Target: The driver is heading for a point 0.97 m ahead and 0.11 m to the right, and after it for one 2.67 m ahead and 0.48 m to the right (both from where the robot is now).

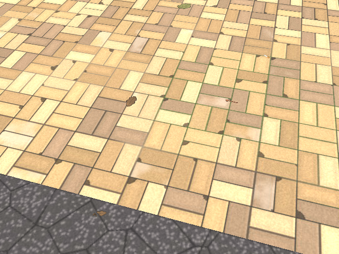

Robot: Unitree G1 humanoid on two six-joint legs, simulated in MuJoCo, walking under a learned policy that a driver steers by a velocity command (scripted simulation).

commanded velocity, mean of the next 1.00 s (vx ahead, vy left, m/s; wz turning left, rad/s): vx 0.07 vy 0.00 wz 0.00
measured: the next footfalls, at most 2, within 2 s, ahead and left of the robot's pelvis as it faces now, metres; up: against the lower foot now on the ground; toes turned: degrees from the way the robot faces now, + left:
left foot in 0.10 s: +0.24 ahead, +0.12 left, +0.00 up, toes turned +3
right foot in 0.40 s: +0.18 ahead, -0.11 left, +0.00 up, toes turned -4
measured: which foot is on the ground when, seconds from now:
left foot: up 0.00-0.08, down 0.10-1.00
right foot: down 0.00-0.14, up 0.16-0.38, down 0.40-1.00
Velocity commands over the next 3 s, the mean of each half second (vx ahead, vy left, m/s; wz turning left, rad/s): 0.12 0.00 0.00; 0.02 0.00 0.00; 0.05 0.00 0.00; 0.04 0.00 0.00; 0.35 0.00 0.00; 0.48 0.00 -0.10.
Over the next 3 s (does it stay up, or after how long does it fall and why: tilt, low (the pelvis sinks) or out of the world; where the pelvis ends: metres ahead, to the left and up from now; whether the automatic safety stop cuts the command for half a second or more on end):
stays up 0.75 0.02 -0.11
